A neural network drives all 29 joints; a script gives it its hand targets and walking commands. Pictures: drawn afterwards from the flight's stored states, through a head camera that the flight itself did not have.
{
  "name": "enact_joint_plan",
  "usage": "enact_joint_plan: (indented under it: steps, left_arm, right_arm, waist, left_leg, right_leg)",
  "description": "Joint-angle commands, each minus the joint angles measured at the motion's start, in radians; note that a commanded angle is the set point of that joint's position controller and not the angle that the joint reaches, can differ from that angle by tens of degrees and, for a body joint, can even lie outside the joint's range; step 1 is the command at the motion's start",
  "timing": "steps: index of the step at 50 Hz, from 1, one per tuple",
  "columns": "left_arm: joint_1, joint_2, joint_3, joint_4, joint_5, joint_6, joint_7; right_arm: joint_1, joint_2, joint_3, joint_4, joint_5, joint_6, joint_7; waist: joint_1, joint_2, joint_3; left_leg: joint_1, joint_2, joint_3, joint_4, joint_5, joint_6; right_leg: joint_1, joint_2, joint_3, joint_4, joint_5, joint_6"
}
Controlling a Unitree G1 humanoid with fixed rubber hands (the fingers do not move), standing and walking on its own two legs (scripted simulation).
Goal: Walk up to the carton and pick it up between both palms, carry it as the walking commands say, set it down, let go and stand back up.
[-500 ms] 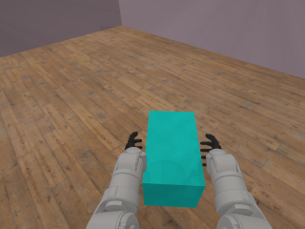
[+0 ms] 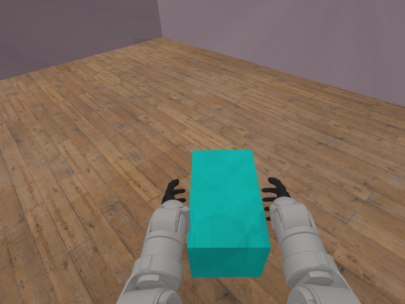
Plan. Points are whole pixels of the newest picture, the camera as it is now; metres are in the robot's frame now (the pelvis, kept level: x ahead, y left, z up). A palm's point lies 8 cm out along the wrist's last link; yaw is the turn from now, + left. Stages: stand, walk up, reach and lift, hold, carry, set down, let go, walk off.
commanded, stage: reach and lift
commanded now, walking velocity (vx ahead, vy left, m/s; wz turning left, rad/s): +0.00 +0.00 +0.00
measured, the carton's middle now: (223, 208) +0.39 -0.01 -0.03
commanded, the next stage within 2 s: hold in 0.36 s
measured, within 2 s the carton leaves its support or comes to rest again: neither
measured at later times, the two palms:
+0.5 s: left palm (170, 212) +0.31 +0.11 +0.06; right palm (284, 208) +0.32 -0.13 +0.06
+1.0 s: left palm (153, 202) +0.32 +0.14 +0.08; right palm (267, 197) +0.33 -0.09 +0.08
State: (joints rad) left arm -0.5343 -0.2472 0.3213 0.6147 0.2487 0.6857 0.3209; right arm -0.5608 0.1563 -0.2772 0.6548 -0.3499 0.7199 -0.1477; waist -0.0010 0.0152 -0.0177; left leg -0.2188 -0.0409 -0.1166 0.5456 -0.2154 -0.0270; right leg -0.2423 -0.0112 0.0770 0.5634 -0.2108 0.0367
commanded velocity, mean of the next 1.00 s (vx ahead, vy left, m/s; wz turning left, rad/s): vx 0.12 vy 0.00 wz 0.14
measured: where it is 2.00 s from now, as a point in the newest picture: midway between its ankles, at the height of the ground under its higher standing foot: (196, 297)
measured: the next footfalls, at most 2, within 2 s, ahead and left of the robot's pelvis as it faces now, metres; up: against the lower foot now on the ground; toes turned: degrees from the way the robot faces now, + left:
right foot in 1.34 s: +0.17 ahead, -0.11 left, +0.00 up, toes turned +4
left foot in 1.64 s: +0.36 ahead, +0.19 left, +0.00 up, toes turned +20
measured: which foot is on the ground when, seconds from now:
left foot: down 0.00-1.00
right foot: down 0.00-0.98, up 1.00-1.00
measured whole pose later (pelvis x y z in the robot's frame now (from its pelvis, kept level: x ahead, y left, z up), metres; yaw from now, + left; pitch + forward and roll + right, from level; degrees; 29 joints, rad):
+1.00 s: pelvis +0.00 +0.03 +0.00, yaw +0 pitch -3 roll -1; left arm -0.53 -0.24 0.27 0.38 0.24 0.86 0.31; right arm -0.56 0.16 -0.20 0.45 -0.26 0.86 -0.19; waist 0.00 0.02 -0.04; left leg -0.27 -0.04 -0.01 0.61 -0.32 0.05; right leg -0.33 -0.01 0.06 0.62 -0.29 0.03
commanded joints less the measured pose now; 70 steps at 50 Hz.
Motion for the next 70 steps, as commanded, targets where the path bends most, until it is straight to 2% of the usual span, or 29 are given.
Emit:
enact_joint_plan:
  steps: [1, 5, 6, 15, 18, 23, 28, 34, 39, 40, 41, 43, 44, 46, 47, 48, 49, 50, 51, 53, 55, 58, 63, 65, 66, 67, 68, 69, 70]
  left_arm:
    - [-0.681, -1.065, -0.389, -0.006, -0.193, -0.041, -0.511]
    - [-0.664, -1.068, -0.395, -0.027, -0.194, -0.039, -0.511]
    - [-0.66, -1.078, -0.406, -0.019, -0.197, -0.035, -0.516]
    - [-0.647, -1.079, -0.43, -0.071, -0.213, -0.029, -0.52]
    - [-0.597, -1.09, -0.423, -0.047, -0.203, -0.014, -0.521]
    - [-0.577, -1.079, -0.435, -0.074, -0.212, -0.011, -0.527]
    - [-0.609, -1.091, -0.423, -0.055, -0.207, -0.006, -0.534]
    - [-0.627, -1.055, -0.373, 0.008, -0.185, -0.011, -0.539]
    - [-0.648, -1.064, -0.413, -0.06, -0.217, -0.027, -0.541]
    - [-0.686, -1.066, -0.475, -0.031, -0.23, -0.02, -0.532]
    - [-0.713, -1.071, -0.498, -0.078, -0.258, -0.006, -0.52]
    - [-0.798, -1.084, -0.524, -0.139, -0.298, 0.02, -0.505]
    - [-0.825, -1.093, -0.543, -0.188, -0.322, 0.037, -0.493]
    - [-0.921, -1.122, -0.601, -0.344, -0.369, 0.081, -0.453]
    - [-0.902, -1.132, -0.613, -0.376, -0.377, 0.116, -0.429]
    - [-0.907, -1.147, -0.639, -0.437, -0.399, 0.152, -0.409]
    - [-0.845, -1.133, -0.641, -0.452, -0.4, 0.192, -0.386]
    - [-0.765, -1.131, -0.656, -0.449, -0.399, 0.226, -0.368]
    - [-0.655, -1.097, -0.681, -0.473, -0.409, 0.263, -0.355]
    - [-0.567, -1.115, -0.721, -0.535, -0.462, 0.315, -0.332]
    - [-0.509, -1.131, -0.746, -0.597, -0.485, 0.361, -0.305]
    - [-0.372, -1.088, -0.737, -0.622, -0.47, 0.424, -0.266]
    - [-0.275, -1.044, -0.708, -0.759, -0.464, 0.485, -0.224]
    - [-0.265, -1.039, -0.697, -0.774, -0.462, 0.507, -0.219]
    - [-0.26, -1.038, -0.684, -0.778, -0.465, 0.514, -0.219]
    - [-0.245, -1.019, -0.665, -0.779, -0.449, 0.52, -0.216]
    - [-0.252, -1.004, -0.648, -0.786, -0.443, 0.523, -0.217]
    - [-0.274, -0.996, -0.644, -0.799, -0.447, 0.521, -0.217]
    - [-0.284, -1.004, -0.642, -0.807, -0.448, 0.52, -0.215]
  right_arm:
    - [-0.72, 1.219, 0.371, -0.079, 0.333, -0.105, 0.354]
    - [-0.698, 1.23, 0.373, -0.082, 0.327, -0.103, 0.357]
    - [-0.698, 1.214, 0.364, -0.095, 0.329, -0.108, 0.358]
    - [-0.657, 1.242, 0.388, -0.096, 0.336, -0.09, 0.365]
    - [-0.637, 1.225, 0.38, -0.113, 0.335, -0.082, 0.367]
    - [-0.616, 1.23, 0.408, -0.144, 0.337, -0.077, 0.367]
    - [-0.638, 1.218, 0.379, -0.123, 0.328, -0.079, 0.371]
    - [-0.684, 1.203, 0.334, -0.082, 0.313, -0.083, 0.376]
    - [-0.649, 1.229, 0.365, -0.095, 0.318, -0.084, 0.372]
    - [-0.71, 1.171, 0.435, -0.124, 0.366, -0.08, 0.344]
    - [-0.747, 1.173, 0.47, -0.165, 0.401, -0.068, 0.334]
    - [-0.797, 1.161, 0.504, -0.219, 0.43, -0.039, 0.315]
    - [-0.818, 1.171, 0.532, -0.27, 0.459, -0.02, 0.303]
    - [-0.795, 1.199, 0.56, -0.325, 0.502, 0.028, 0.285]
    - [-0.763, 1.193, 0.567, -0.369, 0.513, 0.055, 0.268]
    - [-0.754, 1.193, 0.572, -0.417, 0.531, 0.085, 0.253]
    - [-0.755, 1.171, 0.556, -0.457, 0.532, 0.123, 0.236]
    - [-0.734, 1.156, 0.554, -0.514, 0.531, 0.151, 0.208]
    - [-0.624, 1.135, 0.558, -0.554, 0.516, 0.185, 0.181]
    - [-0.589, 1.138, 0.63, -0.73, 0.548, 0.233, 0.138]
    - [-0.556, 1.13, 0.648, -0.842, 0.571, 0.277, 0.116]
    - [-0.383, 1.07, 0.617, -0.833, 0.541, 0.359, 0.088]
    - [-0.227, 1.06, 0.612, -0.897, 0.557, 0.444, 0.064]
    - [-0.203, 1.055, 0.602, -0.887, 0.551, 0.467, 0.056]
    - [-0.216, 1.049, 0.587, -0.891, 0.553, 0.472, 0.055]
    - [-0.223, 1.047, 0.593, -0.895, 0.553, 0.479, 0.054]
    - [-0.257, 1.078, 0.617, -0.907, 0.569, 0.488, 0.056]
    - [-0.309, 1.075, 0.631, -0.922, 0.587, 0.492, 0.054]
    - [-0.339, 1.072, 0.629, -0.918, 0.604, 0.499, 0.06]
  waist:
    - [0.056, -0.035, -0.432]
    - [0.055, -0.05, -0.462]
    - [0.048, -0.008, -0.467]
    - [0.048, -0.041, -0.499]
    - [0.049, -0.005, -0.464]
    - [0.051, -0.054, -0.497]
    - [0.04, -0.014, -0.44]
    - [0.052, -0.03, -0.385]
    - [0.043, -0.057, -0.466]
    - [-0.005, -0.113, -0.419]
    - [0.008, -0.152, -0.406]
    - [0.012, -0.233, -0.344]
    - [0.005, -0.27, -0.327]
    - [-0.009, -0.194, -0.391]
    - [-0.03, -0.086, -0.444]
    - [-0.055, 0.099, -0.502]
    - [-0.062, 0.309, -0.497]
    - [-0.044, 0.241, -0.472]
    - [-0.036, 0.147, -0.436]
    - [-0.033, 0.025, -0.453]
    - [-0.037, 0.089, -0.493]
    - [-0.037, 0.162, -0.511]
    - [-0.042, 0.16, -0.567]
    - [-0.011, 0.12, -0.576]
    - [0.012, 0.071, -0.589]
    - [0.033, -0.066, -0.583]
    - [0.031, -0.257, -0.565]
    - [0.021, -0.226, -0.535]
    - [0.029, -0.178, -0.512]
  left_leg:
    - [0.11, -0.045, 0.077, -0.133, -0.003, 0.013]
    - [0.127, -0.047, 0.075, -0.125, 0.039, 0.013]
    - [0.125, -0.046, 0.077, -0.126, 0.028, 0.007]
    - [0.139, -0.048, 0.071, -0.128, 0.056, 0.012]
    - [0.12, -0.051, 0.075, -0.135, 0.067, 0.008]
    - [0.137, -0.055, 0.072, -0.134, 0.108, 0.014]
    - [0.106, -0.054, 0.074, -0.139, 0.023, 0.012]
    - [0.075, -0.054, 0.081, -0.145, -0.074, 0.016]
    - [0.138, -0.054, 0.076, -0.131, 0.026, 0.014]
    - [0.009, 0.089, 0.041, 0.015, -0.084, 0.022]
    - [-0.055, 0.028, 0.081, 0.074, -0.221, 0.026]
    - [-0.115, -0.002, 0.15, 0.28, -0.164, 0.022]
    - [-0.129, 0.012, 0.165, 0.258, -0.181, 0.031]
    - [-0.022, 0.023, 0.18, 0.121, -0.23, 0.062]
    - [0.094, 0.035, 0.153, 0.027, -0.222, 0.084]
    - [0.186, 0.119, -0.006, -0.181, -0.307, 0.135]
    - [0.265, 0.366, -0.371, -0.331, -0.277, 0.215]
    - [0.271, 0.415, -0.503, -0.391, -0.36, 0.244]
    - [0.249, 0.391, -0.493, -0.404, -0.38, 0.248]
    - [0.307, 0.315, -0.328, -0.351, -0.162, 0.228]
    - [0.39, 0.254, -0.234, -0.286, 0.052, 0.204]
    - [0.462, 0.238, -0.225, -0.238, 0.23, 0.215]
    - [0.462, 0.221, -0.222, -0.121, 0.48, 0.215]
    - [0.151, 0.15, -0.05, 0.011, 0.408, 0.157]
    - [-0.101, 0.107, 0.031, 0.093, 0.322, 0.114]
    - [-0.362, 0.048, 0.092, 0.227, 0.028, 0.085]
    - [-0.591, 0.007, 0.153, 0.399, -0.362, 0.053]
    - [-0.634, 0.06, 0.141, 0.48, -0.373, 0.055]
    - [-0.61, 0.092, 0.113, 0.462, -0.354, 0.055]
  right_leg:
    - [0.171, 0.09, -0.03, -0.139, -0.036, -0.025]
    - [0.178, 0.091, -0.027, -0.14, 0.0, -0.026]
    - [0.179, 0.092, -0.027, -0.141, 0.0, -0.032]
    - [0.204, 0.092, -0.032, -0.139, 0.034, -0.026]
    - [0.208, 0.094, -0.035, -0.145, 0.045, -0.03]
    - [0.233, 0.094, -0.03, -0.148, 0.092, -0.02]
    - [0.199, 0.089, -0.026, -0.152, 0.008, -0.032]
    - [0.159, 0.08, -0.032, -0.166, -0.113, -0.029]
    - [0.166, 0.087, -0.03, -0.161, -0.022, -0.024]
    - [0.001, -0.112, 0.079, -0.164, -0.022, -0.058]
    - [0.019, -0.132, 0.149, -0.232, -0.252, -0.099]
    - [-0.075, -0.235, 0.24, -0.374, -0.523, -0.148]
    - [-0.075, -0.245, 0.21, -0.397, -0.553, -0.15]
    - [-0.115, -0.194, 0.1, -0.306, -0.481, -0.148]
    - [-0.173, -0.145, 0.015, -0.166, -0.414, -0.128]
    - [-0.221, -0.065, -0.088, 0.052, -0.345, -0.089]
    - [-0.384, 0.059, -0.185, 0.311, -0.278, -0.015]
    - [-0.456, 0.019, -0.119, 0.369, -0.242, -0.006]
    - [-0.441, -0.013, -0.081, 0.363, -0.179, -0.009]
    - [-0.393, -0.021, -0.093, 0.251, -0.144, -0.01]
    - [-0.36, 0.003, -0.125, 0.178, -0.152, 0.0]
    - [-0.35, 0.025, -0.153, 0.094, -0.185, 0.016]
    - [-0.183, 0.051, -0.172, -0.094, -0.178, -0.002]
    - [0.195, -0.023, -0.143, -0.262, -0.06, -0.03]
    - [0.467, -0.1, -0.068, -0.254, -0.048, -0.071]
    - [0.668, -0.263, 0.124, -0.286, -0.09, -0.125]
    - [0.806, -0.463, 0.305, -0.242, 0.105, -0.178]
    - [0.768, -0.486, 0.312, -0.206, 0.302, -0.223]
    - [0.701, -0.463, 0.245, -0.203, 0.284, -0.237]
